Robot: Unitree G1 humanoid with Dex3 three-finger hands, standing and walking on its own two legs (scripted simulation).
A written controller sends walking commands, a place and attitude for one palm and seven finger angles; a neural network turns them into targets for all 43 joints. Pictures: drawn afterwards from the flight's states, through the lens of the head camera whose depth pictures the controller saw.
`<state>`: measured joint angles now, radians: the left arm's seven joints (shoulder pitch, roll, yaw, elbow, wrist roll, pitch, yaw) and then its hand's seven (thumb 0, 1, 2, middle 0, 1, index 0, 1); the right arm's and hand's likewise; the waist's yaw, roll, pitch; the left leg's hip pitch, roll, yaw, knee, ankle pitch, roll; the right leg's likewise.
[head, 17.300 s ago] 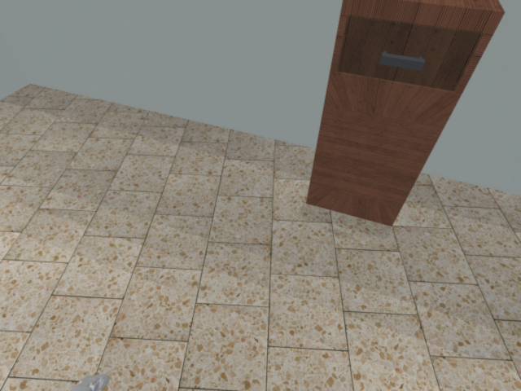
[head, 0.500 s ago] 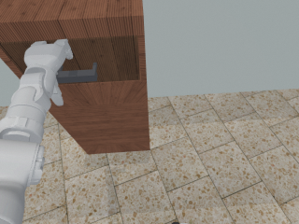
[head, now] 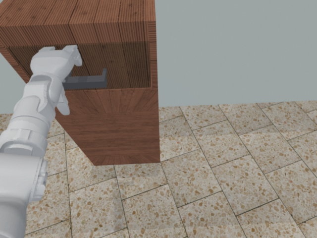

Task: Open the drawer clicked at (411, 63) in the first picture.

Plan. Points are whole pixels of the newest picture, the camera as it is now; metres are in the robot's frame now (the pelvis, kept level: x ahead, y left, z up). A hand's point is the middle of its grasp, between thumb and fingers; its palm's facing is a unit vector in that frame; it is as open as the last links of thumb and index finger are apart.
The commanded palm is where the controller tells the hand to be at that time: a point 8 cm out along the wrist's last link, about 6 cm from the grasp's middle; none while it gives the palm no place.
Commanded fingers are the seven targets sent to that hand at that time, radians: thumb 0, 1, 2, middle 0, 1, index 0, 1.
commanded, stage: re-aim the fingers above the handle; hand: left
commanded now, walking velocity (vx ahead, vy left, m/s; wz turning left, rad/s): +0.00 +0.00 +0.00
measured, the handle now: (85, 77) +0.56 +0.22 +0.05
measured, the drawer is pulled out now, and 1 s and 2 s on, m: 0.00 0.00 0.00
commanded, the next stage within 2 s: lower the fingers behind the handle in 1.86 s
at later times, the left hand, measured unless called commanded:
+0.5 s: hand (69, 78) +0.50 +0.23 +0.11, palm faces -0.05 +0.01 -1.00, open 13.8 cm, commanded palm +0.48 +0.23 +0.17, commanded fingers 0.00 -0.50 0.30 -0.30 -1.20 -0.30 -1.20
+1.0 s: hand (76, 84) +0.48 +0.21 +0.11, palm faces -0.03 -0.02 -1.00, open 13.8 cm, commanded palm +0.46 +0.23 +0.17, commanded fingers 0.00 -0.50 0.30 -0.30 -1.20 -0.30 -1.20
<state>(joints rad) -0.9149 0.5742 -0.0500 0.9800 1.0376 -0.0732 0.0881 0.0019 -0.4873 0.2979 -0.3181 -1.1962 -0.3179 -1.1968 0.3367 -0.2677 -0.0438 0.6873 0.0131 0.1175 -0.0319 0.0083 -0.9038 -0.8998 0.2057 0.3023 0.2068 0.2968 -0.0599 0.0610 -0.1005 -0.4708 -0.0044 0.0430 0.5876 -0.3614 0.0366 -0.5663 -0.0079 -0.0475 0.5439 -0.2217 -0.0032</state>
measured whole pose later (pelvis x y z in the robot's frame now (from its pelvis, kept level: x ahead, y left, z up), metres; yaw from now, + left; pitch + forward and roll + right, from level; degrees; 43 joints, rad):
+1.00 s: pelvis +0.01 +0.00 +0.00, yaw +0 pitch +14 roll -1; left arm -0.84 0.50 -0.08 0.89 1.01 -0.07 0.10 0.00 -0.49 0.30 -0.32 -1.20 -0.32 -1.20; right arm 0.34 -0.27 -0.04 0.69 0.02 0.12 -0.02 0.01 -0.90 -0.90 0.20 0.30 0.21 0.30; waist -0.05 0.08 -0.11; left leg -0.45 -0.01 0.05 0.58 -0.37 0.04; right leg -0.55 -0.01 -0.04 0.54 -0.23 0.00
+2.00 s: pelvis -0.01 +0.00 +0.00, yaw +0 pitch +12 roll +0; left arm -0.89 0.50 -0.07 0.90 1.04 -0.17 0.14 0.00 -0.49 0.30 -0.32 -1.20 -0.32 -1.20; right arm 0.28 -0.27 -0.03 0.67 0.02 0.08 -0.06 0.01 -0.90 -0.90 0.21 0.30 0.21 0.30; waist -0.07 0.04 -0.07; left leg -0.46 -0.01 0.04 0.59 -0.35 0.03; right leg -0.56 -0.02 -0.04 0.57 -0.22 -0.01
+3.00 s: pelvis -0.01 -0.01 -0.01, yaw -1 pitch +17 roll -1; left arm -0.92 0.55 -0.05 1.05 1.07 -0.07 0.20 0.00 -0.49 0.30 -0.28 -1.25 -0.29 -1.21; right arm 0.35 -0.28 -0.03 0.67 0.01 0.09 -0.04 0.01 -0.90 -0.90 0.21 0.30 0.21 0.30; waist -0.08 0.05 -0.11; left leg -0.59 0.00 0.06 0.68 -0.39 0.03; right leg -0.69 0.00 -0.03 0.64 -0.24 -0.01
